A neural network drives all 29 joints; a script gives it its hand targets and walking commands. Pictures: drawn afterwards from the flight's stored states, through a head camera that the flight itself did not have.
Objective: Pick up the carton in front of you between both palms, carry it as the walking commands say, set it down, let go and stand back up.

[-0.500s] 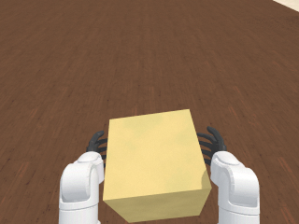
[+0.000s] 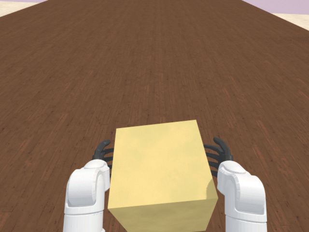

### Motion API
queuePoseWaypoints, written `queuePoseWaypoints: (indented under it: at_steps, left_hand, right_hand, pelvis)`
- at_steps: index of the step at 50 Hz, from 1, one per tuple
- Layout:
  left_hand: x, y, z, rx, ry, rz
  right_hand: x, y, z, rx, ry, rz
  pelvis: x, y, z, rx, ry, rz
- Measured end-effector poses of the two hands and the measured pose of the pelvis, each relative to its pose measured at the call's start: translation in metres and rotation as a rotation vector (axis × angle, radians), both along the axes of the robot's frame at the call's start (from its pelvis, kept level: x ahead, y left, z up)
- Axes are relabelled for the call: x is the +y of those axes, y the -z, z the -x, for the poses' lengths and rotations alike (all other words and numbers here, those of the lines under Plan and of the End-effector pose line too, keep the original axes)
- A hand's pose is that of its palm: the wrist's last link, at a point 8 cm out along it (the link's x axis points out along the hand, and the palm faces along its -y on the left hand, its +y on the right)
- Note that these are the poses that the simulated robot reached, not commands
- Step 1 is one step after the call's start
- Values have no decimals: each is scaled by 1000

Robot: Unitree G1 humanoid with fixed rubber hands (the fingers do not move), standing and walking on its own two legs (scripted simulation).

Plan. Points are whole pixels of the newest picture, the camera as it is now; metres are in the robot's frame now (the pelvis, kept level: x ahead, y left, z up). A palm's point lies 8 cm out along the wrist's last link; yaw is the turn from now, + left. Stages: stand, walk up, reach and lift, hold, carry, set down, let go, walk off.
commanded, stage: carry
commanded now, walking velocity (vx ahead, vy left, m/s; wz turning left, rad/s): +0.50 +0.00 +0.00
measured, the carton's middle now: (162, 181) +0.29 +0.00 +0.02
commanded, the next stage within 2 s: none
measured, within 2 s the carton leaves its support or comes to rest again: neither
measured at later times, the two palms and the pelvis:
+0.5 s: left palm (132, 95) +0.59 +0.12 +0.09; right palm (210, 99) +0.60 -0.17 +0.09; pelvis +0.32 -0.03 +0.00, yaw +1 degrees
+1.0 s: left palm (134, 60) +0.94 +0.16 +0.08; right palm (191, 62) +0.93 -0.13 +0.09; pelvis +0.65 +0.02 +0.00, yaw -2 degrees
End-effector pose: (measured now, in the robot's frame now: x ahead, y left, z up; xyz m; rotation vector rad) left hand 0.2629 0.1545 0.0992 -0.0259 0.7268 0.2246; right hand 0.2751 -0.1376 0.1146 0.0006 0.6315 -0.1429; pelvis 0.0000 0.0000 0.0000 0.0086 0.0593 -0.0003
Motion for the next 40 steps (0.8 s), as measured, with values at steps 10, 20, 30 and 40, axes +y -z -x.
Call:
queuePoseWaypoints:
  at_steps: [10,20,30,40]
  left_hand:
    - [1,14,-119,131,62,0]
    - [-16,-7,-260,0,26,-17]
    - [-33,15,-378,130,-31,-44]
    - [-24,-11,-514,23,-29,-31]
  right_hand:
    - [1,18,-97,154,73,12]
    - [-16,1,-246,32,44,-7]
    - [-33,32,-382,166,-12,-25]
    - [-24,3,-514,58,1,-26]
  pelvis:
    - [19,-23,-106,25,29,23]
    - [-6,-13,-247,16,16,11]
    - [-36,-16,-374,18,-39,4]
    - [-25,-23,-504,21,-23,-4]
